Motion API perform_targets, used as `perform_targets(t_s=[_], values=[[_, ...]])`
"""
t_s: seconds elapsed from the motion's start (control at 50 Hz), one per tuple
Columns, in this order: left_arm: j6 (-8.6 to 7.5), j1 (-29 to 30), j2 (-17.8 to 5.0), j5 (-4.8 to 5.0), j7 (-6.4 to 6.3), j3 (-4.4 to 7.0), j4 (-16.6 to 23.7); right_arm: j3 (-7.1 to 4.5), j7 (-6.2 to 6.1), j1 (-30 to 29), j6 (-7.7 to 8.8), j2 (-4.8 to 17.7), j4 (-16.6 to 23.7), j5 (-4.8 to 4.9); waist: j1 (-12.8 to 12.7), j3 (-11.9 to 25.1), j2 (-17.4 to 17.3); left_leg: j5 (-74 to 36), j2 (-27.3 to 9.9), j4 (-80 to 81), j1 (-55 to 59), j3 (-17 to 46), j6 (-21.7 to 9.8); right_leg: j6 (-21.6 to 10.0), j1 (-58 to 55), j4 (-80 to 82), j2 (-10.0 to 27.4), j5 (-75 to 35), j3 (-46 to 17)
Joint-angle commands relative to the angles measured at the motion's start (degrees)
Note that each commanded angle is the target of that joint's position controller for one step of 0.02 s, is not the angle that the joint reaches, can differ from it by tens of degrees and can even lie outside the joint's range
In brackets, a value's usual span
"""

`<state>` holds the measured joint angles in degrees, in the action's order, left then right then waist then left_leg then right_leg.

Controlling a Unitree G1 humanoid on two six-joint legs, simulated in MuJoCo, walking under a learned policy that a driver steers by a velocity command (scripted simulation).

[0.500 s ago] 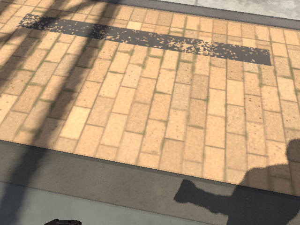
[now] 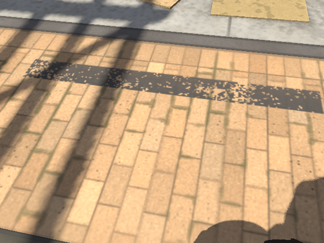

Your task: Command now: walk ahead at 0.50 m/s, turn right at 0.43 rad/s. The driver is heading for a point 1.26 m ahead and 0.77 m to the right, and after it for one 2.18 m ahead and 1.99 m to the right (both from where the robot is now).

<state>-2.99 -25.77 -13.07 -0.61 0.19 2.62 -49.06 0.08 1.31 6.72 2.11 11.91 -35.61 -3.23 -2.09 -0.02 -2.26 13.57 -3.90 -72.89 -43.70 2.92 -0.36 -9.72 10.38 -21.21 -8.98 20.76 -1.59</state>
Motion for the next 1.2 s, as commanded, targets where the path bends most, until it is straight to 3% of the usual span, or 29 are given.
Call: perform_targets(t_s=[0.02, 0.08, 0.14, 0.18, 0.2, 0.22, 0.24, 0.26, 0.28, 0.3, 0.32, 0.36, 0.42, 0.48, 0.58, 0.68, 0.72, 0.74, 0.76, 0.78, 0.8, 0.82, 0.84, 0.86, 0.9, 0.98, 1.12, 1.16, 1.2], values=[[-1.04, 0.30, -7.03, 0.15, -0.71, 1.63, 4.34, -0.42, -0.03, -3.74, -0.49, 3.81, 5.12, 0.14, 0.98, -1.06, 4.37, -3.13, 0.61, 8.68, -1.40, -4.66, 2.81, -4.22, 0.85, 10.59, 12.17, -23.93, -14.02], [-0.26, -3.08, -8.11, 0.33, -1.10, 2.26, 3.78, 0.53, 0.12, -10.67, -0.55, 2.32, 6.68, 1.20, -2.61, -0.43, 6.29, -4.43, 2.51, 22.51, 0.08, -5.99, 4.09, -2.49, -5.66, 9.25, 12.11, -31.04, -14.32], [0.25, -4.69, -9.27, -0.23, -1.40, 2.64, 3.39, 0.43, 0.29, -13.58, -0.06, 3.62, 7.36, 1.96, -3.78, 1.12, 7.70, -3.36, 4.55, 29.33, 1.62, -6.57, 2.72, -3.20, -12.84, 5.43, 14.56, -37.95, -16.08], [0.16, -1.18, -9.88, -0.50, -1.45, 2.79, 4.46, -0.07, -0.09, -9.34, 0.61, 4.95, 6.39, 2.36, -0.50, 3.06, 8.01, -0.23, 6.77, 33.95, 11.14, -6.33, 0.48, -1.76, -11.39, 0.41, 15.06, -47.62, -15.49], [-0.13, 1.05, -10.63, -0.53, -1.24, 2.94, 5.42, -0.79, -0.62, -3.12, 0.94, 6.34, 4.57, 2.48, 2.41, 5.79, 8.58, 2.53, 8.78, 36.52, 20.71, -6.62, -0.89, -0.35, -8.61, -4.90, 14.52, -54.01, -15.33], [-0.61, 3.64, -10.88, 0.02, -0.73, 2.99, 6.41, -1.89, -1.32, 5.85, 1.49, 8.54, 2.08, 2.29, 7.11, 10.27, 6.72, -1.01, 8.12, 40.99, 33.82, -5.58, -2.73, 1.44, -4.46, -14.40, 12.59, -54.04, -13.86], [-1.45, 4.29, -8.91, 1.23, -0.18, 2.65, 8.64, -3.53, -2.51, 14.85, 2.29, 12.71, 1.09, 1.00, 10.99, 17.15, 2.38, 7.97, -2.87, 44.70, 50.92, 6.64, -6.44, 3.48, 7.26, -29.36, 9.41, -39.55, -12.04], [-1.61, 2.31, -5.25, 1.74, 0.22, 1.87, 11.44, -4.80, -2.70, 17.49, 1.85, 17.14, 1.05, -0.13, 9.81, 23.70, -10.68, 23.05, -17.86, 52.09, 61.74, 34.10, -11.67, 5.18, 23.15, -45.26, 1.17, -0.22, -4.94], [-1.13, 2.13, -7.52, -0.40, 0.43, 1.96, 11.22, -4.14, -2.64, 12.41, 1.29, 13.67, 1.47, 0.10, 6.21, 17.94, -9.89, 27.20, -19.21, 56.89, 55.25, 43.38, -13.47, 4.50, 29.09, -53.45, 4.55, 6.00, -5.56], [-0.62, 4.49, -7.74, -1.30, 0.64, 2.09, 10.98, -3.24, -2.63, 8.03, 1.19, 8.99, 1.80, 0.78, 4.59, 8.63, -3.24, 26.46, -18.15, 57.67, 45.28, 35.57, -13.32, 4.79, 29.62, -55.22, 7.31, 0.73, -4.41], [-0.11, 6.75, -7.07, -1.64, 1.03, 1.93, 11.31, -2.67, -2.36, 6.58, 1.49, 6.31, 1.23, 1.19, 3.78, 3.92, 1.25, 19.01, -15.37, 58.48, 38.90, 27.32, -12.05, 5.09, 28.58, -53.57, 8.95, -1.74, -3.53], [1.29, 6.28, -5.80, -1.62, 1.89, 1.76, 11.86, -2.50, -2.28, 6.67, 2.52, 5.23, -0.55, 1.36, 1.14, 0.46, -0.64, 6.47, -11.57, 60.63, 32.16, 15.78, -10.04, 6.31, 26.49, -51.32, 11.11, -1.98, -3.36], [2.93, 8.29, -5.46, -1.64, 2.59, 1.60, 13.05, -3.07, -1.60, 8.50, 4.17, 6.39, -2.83, 1.96, 0.60, -0.35, -1.91, -3.41, -10.96, 63.63, 30.40, 6.72, -10.04, 7.50, 26.63, -48.40, 12.38, -4.59, -2.64], [3.38, 13.30, -5.63, -1.71, 2.91, 1.51, 14.81, -3.70, -1.39, 10.68, 4.64, 8.33, -4.82, 1.66, 1.38, -1.56, -1.55, -6.12, -11.26, 65.71, 32.47, 0.91, -10.33, 8.50, 30.80, -44.86, 13.16, -10.19, -2.55], [3.09, 21.81, -4.60, -1.34, 3.99, 0.75, 16.90, -4.32, -1.23, 13.07, 4.23, 10.21, -6.82, 1.61, 3.95, -2.98, -1.92, -10.82, -9.70, 64.64, 37.04, -8.38, -8.02, 8.36, 29.85, -29.57, 13.45, -18.01, 1.15], [2.88, 27.72, -4.99, -1.69, 4.75, 0.65, 19.47, -5.19, -1.87, 16.89, 2.63, 12.86, -9.03, 1.78, 6.43, -4.64, -3.12, -18.90, -11.53, 60.79, 43.85, -12.94, -6.00, 4.98, 24.44, -17.16, 11.24, -10.42, 7.78], [2.72, 24.24, -5.93, -2.21, 4.05, 1.32, 18.98, -5.55, -2.20, 17.72, 1.70, 14.70, -9.94, 1.84, 4.44, -1.81, -4.21, -40.70, -11.98, 50.61, 47.13, -15.55, -5.10, 2.56, 18.29, -14.47, 6.97, -3.86, 10.07], [2.22, 17.60, -6.63, -2.47, 3.44, 1.95, 17.14, -5.66, -2.31, 17.52, 1.14, 15.55, -10.06, 2.09, 1.14, 2.04, -3.56, -48.21, -11.44, 40.28, 46.75, -16.98, -4.71, 1.05, 10.79, -11.65, 4.00, -3.37, 10.54], [1.66, 6.72, -8.49, -3.07, 2.58, 3.06, 13.58, -5.37, -2.40, 17.03, 0.85, 14.95, -9.31, 2.19, -3.72, 8.53, -0.58, -42.76, -9.80, 25.83, 39.91, -18.31, -3.22, -0.68, -3.91, -8.52, 3.08, -5.53, 8.35], [1.55, 0.99, -15.22, -3.15, 1.67, 4.96, 13.21, -3.89, -1.74, 17.69, 1.05, 9.72, -5.35, 2.82, -5.08, 15.81, 9.73, -15.37, -5.79, 6.43, 18.40, -18.09, -0.25, -5.95, -23.44, -6.18, 18.35, 6.38, -14.44], [1.79, 1.43, -19.62, -0.78, 1.10, 6.04, 14.55, -3.82, -1.09, 13.36, 1.55, 8.85, -1.40, 1.85, -4.28, 19.90, 15.87, 17.66, 4.32, -7.63, 2.51, -9.27, 2.21, -11.80, -29.65, 3.14, 28.82, -2.70, -42.95], [2.15, 0.71, -18.11, -0.27, 0.63, 5.83, 13.69, -4.18, -0.82, 7.00, 1.77, 10.71, 0.11, 1.67, -5.96, 14.75, 8.09, 13.09, 1.42, -9.54, -3.67, -2.06, 1.62, -11.07, -28.41, 3.43, 27.19, -11.96, -35.83], [1.97, 2.74, -15.21, -0.09, 0.06, 5.02, 12.56, -3.40, -0.75, 6.84, 2.43, 9.23, -0.13, 2.33, -3.47, 8.44, 5.81, 7.97, -1.03, -6.06, -2.86, -1.96, 1.28, -9.93, -20.99, 2.36, 25.94, -20.05, -27.49], [1.68, 5.18, -12.23, -0.15, -0.14, 4.08, 12.36, -3.20, -0.90, 8.06, 2.57, 8.89, -1.11, 2.03, -0.53, 4.64, 3.03, 6.22, -2.82, -0.24, 0.99, -1.83, 1.15, -7.32, -13.37, 2.65, 22.65, -25.83, -21.93], [0.98, 9.39, -9.44, 0.24, -0.04, 2.84, 12.76, -3.15, -0.75, 11.13, 0.79, 9.05, -2.33, 0.34, 3.53, 3.09, 4.06, 6.67, -3.64, 4.76, 8.22, -1.54, 2.10, -5.69, -3.84, 4.67, 18.39, -30.17, -16.09], [-0.24, 6.96, -10.91, 0.07, 0.23, 3.02, 10.85, -2.65, -0.27, 7.64, -1.07, 7.53, -1.64, 0.39, 3.48, 1.38, 4.55, 1.63, -2.43, 12.62, 7.93, -3.13, 3.44, -6.50, 1.16, 7.91, 15.71, -28.63, -14.25], [-0.22, 0.63, -12.08, 0.03, 0.19, 3.50, 8.44, -1.77, 0.18, -7.32, -0.12, 7.04, 2.18, 1.45, -2.16, -1.27, 6.08, -10.79, 0.82, 32.96, 7.90, -2.80, 3.23, -4.10, -3.52, 5.33, 15.02, -26.88, -16.47], [-0.16, 0.74, -12.75, -0.10, -0.10, 3.68, 8.53, -2.00, 0.12, -7.86, 0.41, 7.86, 2.85, 1.77, -1.88, -1.29, 6.33, -9.91, 1.86, 36.70, 11.65, -2.04, 2.30, -2.73, -4.29, 3.18, 15.98, -28.30, -18.62], [-0.13, 3.20, -13.72, -0.36, -0.26, 3.91, 9.07, -2.64, -0.27, -3.26, 0.87, 9.30, 1.82, 1.86, 0.69, -0.77, 6.85, -6.11, 3.40, 40.33, 20.58, -2.09, 0.99, -0.56, -2.35, 0.05, 16.12, -29.78, -20.29]])
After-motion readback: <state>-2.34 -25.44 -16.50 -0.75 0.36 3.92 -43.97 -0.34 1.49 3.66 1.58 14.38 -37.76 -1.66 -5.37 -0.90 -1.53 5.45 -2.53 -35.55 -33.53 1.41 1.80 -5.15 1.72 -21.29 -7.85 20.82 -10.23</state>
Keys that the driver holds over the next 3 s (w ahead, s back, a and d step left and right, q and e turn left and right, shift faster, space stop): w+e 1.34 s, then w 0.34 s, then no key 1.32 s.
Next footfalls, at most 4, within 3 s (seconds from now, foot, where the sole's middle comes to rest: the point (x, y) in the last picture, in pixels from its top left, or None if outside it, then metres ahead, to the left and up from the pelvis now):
0.22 left None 0.33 0.11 -0.75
0.76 right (235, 239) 0.50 -0.21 -0.75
1.24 left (232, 164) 0.85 -0.24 -0.75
1.74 right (307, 166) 0.84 -0.58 -0.75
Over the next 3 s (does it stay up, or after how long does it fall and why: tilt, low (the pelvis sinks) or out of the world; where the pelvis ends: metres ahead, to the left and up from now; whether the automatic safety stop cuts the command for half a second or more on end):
stays up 0.91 -0.51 0.03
